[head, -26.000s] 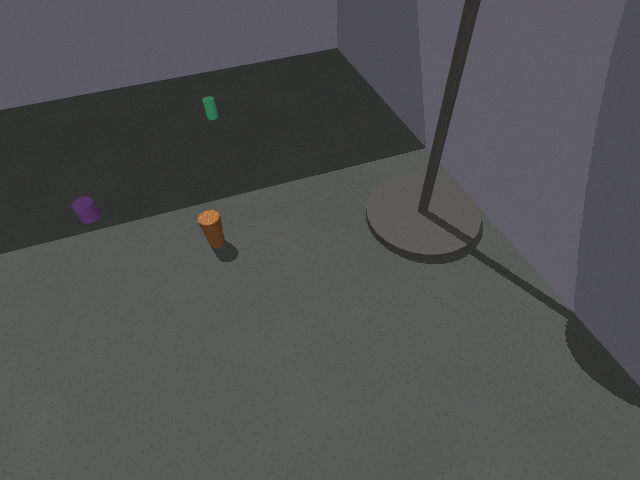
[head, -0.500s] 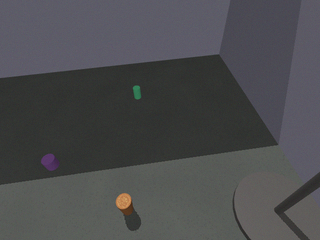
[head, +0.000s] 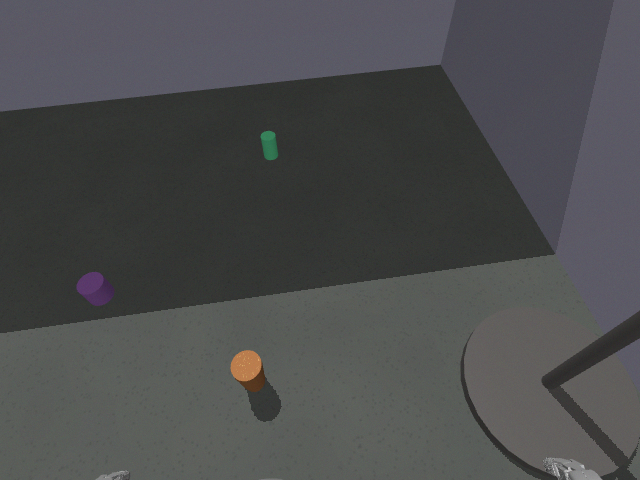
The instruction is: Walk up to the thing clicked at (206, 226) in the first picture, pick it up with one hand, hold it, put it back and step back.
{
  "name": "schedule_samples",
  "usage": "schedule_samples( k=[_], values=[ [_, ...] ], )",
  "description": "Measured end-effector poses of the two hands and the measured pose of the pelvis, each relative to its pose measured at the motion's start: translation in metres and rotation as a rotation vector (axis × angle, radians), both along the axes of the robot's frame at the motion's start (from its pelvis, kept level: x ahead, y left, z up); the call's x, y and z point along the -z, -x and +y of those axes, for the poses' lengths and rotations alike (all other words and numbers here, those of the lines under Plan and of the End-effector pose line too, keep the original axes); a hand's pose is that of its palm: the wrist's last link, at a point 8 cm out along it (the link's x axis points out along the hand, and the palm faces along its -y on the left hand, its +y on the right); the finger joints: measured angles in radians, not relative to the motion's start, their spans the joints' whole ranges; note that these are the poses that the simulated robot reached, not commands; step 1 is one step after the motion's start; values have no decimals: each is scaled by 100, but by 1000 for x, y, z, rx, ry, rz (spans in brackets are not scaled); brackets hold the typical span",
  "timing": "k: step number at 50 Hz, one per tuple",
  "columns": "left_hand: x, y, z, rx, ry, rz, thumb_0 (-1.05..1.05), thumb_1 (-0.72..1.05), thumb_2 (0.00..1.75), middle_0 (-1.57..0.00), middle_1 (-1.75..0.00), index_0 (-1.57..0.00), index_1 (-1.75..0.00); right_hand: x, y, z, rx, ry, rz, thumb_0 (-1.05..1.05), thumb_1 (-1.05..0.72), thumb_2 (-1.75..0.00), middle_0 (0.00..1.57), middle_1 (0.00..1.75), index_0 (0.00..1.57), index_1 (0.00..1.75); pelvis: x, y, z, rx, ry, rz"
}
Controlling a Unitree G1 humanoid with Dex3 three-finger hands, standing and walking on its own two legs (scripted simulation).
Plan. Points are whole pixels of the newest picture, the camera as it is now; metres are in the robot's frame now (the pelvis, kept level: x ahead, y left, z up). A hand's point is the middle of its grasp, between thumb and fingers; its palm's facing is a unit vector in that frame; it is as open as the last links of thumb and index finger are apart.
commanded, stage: step back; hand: left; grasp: from the side
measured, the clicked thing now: (250, 373) +0.45 +0.23 -0.70
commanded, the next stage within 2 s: none
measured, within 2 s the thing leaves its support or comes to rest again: neither
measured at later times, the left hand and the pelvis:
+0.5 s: hand out of the picture +0.03 +0.30 -0.17, palm faces -0.11 -0.92 -0.37, open 7.4 cm; pelvis -0.09 +0.05 -0.01, yaw -4 degrees
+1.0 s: hand out of the picture -0.07 +0.31 -0.16, palm faces -0.05 -0.93 -0.37, open 7.4 cm; pelvis -0.22 +0.05 -0.01, yaw -1 degrees
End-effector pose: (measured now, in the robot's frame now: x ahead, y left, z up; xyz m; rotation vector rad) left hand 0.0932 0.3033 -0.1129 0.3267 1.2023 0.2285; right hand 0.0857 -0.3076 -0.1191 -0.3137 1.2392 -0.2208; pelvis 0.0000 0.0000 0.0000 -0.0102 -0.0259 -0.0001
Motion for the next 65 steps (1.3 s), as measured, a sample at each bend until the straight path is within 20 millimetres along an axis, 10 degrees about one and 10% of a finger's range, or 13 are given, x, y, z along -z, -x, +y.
schedule_samples(
  k=[14,35,48,65],
  values=[
    [20,-8,47,65,2,-74,0,90,90,-20,-30,-20,-30,-12,73,39,4,85,58,0,-90,-90,20,30,21,30,10,44,44,5,17,10],
    [2,126,26,110,-31,-18,0,90,90,-20,-30,-20,-30,11,150,26,53,14,-79,1,-90,-90,20,30,21,30,15,139,32,90,-21,-20],
    [10,162,46,103,-4,-138,0,90,90,-20,-30,-20,-30,0,235,42,-19,71,-9,1,-90,-90,20,30,21,30,19,213,50,31,-23,-22],
    [15,305,28,124,-36,-24,0,90,90,-20,-30,-20,-30,0,317,9,-7,74,-161,0,-90,-90,20,30,21,30,26,329,23,101,26,-15]
  ],
)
